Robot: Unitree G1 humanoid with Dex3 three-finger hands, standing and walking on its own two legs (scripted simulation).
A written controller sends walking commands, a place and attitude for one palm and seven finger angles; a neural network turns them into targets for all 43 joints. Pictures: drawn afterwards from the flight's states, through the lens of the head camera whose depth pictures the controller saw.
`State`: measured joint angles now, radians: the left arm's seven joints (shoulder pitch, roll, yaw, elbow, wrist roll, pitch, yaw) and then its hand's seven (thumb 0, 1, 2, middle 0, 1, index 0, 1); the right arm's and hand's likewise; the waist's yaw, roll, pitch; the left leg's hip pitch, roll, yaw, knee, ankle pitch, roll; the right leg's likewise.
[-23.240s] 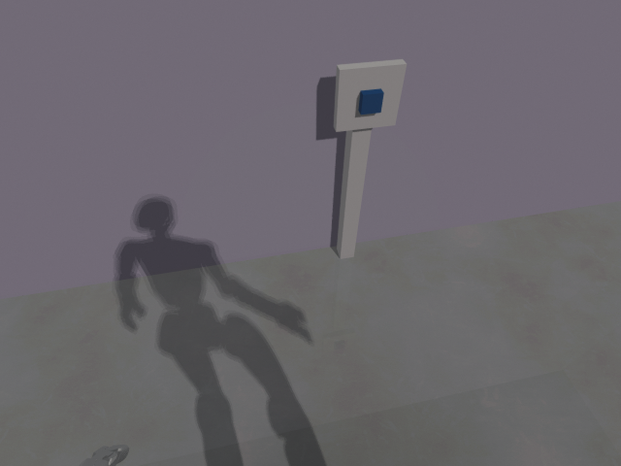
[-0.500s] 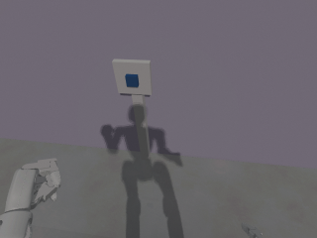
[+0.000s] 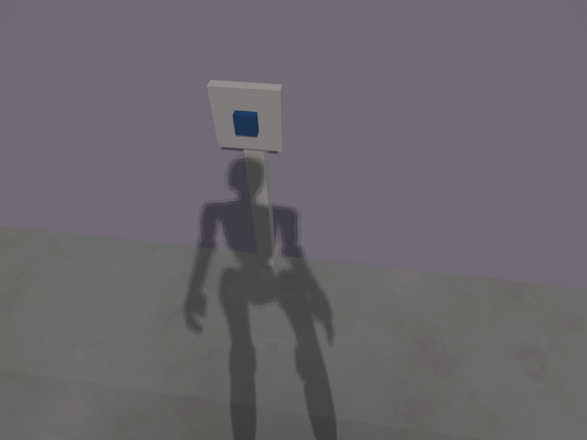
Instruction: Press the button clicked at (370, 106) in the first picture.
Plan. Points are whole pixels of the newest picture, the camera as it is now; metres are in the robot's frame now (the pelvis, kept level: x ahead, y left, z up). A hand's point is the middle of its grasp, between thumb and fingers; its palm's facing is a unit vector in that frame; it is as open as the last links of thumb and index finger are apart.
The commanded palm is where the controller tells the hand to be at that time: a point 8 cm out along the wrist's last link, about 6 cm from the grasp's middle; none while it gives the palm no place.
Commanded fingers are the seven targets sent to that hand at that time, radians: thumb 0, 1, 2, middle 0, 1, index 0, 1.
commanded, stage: let the arm hang, fingers relaxed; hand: left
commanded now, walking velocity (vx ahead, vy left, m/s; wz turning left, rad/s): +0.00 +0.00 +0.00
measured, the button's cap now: (246, 122) +0.83 +0.18 -0.04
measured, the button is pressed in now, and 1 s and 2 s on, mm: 0 0 0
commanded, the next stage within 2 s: stand and wait in 0.52 s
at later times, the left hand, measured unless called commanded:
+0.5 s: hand out of the picture +0.07 +0.20 -0.16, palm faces -0.01 -0.97 -0.26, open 7.4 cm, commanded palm none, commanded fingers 0.00 0.90 0.90 -0.20 -0.30 -0.20 -0.30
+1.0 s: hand out of the picture +0.09 +0.21 -0.16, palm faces -0.01 -0.95 -0.30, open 7.4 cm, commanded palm none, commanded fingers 0.00 0.90 0.90 -0.20 -0.30 -0.20 -0.30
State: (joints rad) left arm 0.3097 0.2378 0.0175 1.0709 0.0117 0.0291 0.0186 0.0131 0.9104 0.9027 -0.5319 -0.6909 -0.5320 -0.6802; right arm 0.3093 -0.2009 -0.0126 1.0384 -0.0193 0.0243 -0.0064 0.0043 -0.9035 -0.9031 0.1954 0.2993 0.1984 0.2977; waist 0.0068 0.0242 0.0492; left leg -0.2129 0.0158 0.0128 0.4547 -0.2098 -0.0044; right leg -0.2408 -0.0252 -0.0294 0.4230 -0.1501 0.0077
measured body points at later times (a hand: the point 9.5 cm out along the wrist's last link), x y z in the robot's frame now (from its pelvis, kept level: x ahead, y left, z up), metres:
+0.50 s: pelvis +0.01 +0.00 +0.00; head +0.02 -0.01 +0.45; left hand +0.07 +0.25 -0.14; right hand +0.02 -0.25 -0.16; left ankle +0.02 +0.12 -0.74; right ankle +0.05 -0.13 -0.74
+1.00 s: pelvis +0.03 -0.01 +0.01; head +0.05 -0.03 +0.46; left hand +0.09 +0.26 -0.14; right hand +0.07 -0.28 -0.15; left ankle +0.02 +0.12 -0.74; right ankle +0.05 -0.13 -0.74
